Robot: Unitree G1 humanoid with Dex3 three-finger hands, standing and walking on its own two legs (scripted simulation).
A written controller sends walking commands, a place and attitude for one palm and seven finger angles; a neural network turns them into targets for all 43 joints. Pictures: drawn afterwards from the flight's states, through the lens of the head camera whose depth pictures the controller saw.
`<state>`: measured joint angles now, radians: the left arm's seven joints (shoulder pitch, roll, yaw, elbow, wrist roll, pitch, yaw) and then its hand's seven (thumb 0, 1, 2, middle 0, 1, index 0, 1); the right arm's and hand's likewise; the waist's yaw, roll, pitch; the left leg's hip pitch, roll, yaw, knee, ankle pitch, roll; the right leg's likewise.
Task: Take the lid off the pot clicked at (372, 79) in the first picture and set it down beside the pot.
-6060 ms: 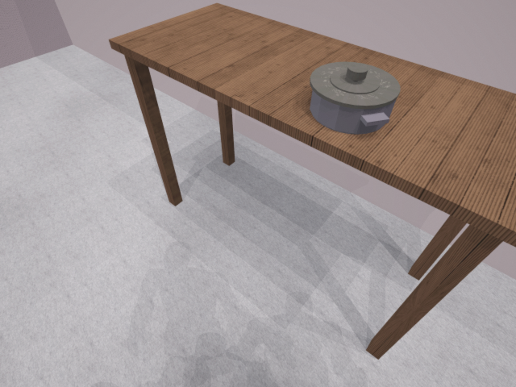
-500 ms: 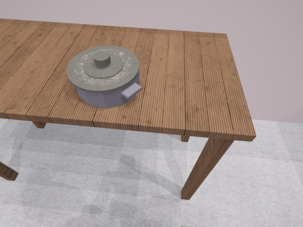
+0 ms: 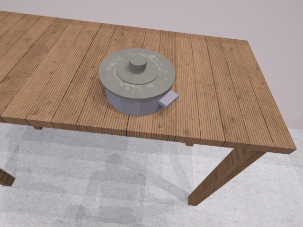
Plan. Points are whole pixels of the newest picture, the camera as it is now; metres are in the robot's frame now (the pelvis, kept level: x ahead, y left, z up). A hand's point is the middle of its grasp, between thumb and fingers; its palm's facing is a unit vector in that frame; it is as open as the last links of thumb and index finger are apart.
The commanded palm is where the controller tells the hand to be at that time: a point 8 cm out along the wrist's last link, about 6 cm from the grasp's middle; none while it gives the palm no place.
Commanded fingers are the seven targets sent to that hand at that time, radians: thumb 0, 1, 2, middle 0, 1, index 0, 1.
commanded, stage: come to a stop and stand still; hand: left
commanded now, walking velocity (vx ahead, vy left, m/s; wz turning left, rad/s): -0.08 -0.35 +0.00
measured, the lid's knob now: (137, 63) +0.46 +0.08 +0.18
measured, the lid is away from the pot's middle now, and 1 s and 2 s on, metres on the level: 0.00 0.00 0.00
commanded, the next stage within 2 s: look again from close up in 1.20 s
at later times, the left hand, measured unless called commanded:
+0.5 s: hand out of the picture +0.11 +0.18 -0.14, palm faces +0.00 -0.97 -0.24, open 7.4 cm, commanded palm none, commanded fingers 0.00 0.90 0.90 -0.20 -0.30 -0.20 -0.30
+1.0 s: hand out of the picture +0.05 +0.19 -0.15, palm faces +0.01 -0.97 -0.22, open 7.4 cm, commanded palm none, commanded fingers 0.00 0.90 0.90 -0.20 -0.30 -0.20 -0.30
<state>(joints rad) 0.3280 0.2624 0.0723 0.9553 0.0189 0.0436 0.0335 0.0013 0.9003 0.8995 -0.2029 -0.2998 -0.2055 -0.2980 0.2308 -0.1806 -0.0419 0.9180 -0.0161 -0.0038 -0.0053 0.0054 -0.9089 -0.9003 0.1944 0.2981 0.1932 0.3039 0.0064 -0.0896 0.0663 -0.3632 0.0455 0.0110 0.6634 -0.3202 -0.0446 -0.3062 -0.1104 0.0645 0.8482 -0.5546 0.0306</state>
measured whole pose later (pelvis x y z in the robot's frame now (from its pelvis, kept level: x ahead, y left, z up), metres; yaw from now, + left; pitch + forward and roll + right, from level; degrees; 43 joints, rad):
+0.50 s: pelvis +0.01 -0.01 +0.01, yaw +1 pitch +0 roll -1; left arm 0.22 0.18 0.00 0.90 0.02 0.02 0.04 0.00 0.90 0.90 -0.20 -0.30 -0.20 -0.30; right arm 0.26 -0.21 -0.02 0.94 -0.01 0.03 -0.01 0.01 -0.91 -0.90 0.19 0.30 0.19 0.30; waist -0.04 0.03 0.01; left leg -0.26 0.02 0.07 0.62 -0.35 0.03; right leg -0.24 0.04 -0.05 0.59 -0.34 -0.04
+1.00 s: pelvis +0.04 +0.00 +0.02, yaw +0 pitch +1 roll +0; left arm 0.29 0.20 -0.01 1.03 0.01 0.00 0.04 0.00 0.90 0.90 -0.20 -0.30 -0.20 -0.30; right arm 0.22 -0.17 0.01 1.04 0.00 0.00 -0.02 0.01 -0.91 -0.90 0.20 0.30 0.20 0.30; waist 0.01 -0.01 0.03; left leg -0.16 0.00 0.09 0.48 -0.33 0.03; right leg -0.15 0.02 -0.03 0.45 -0.31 -0.03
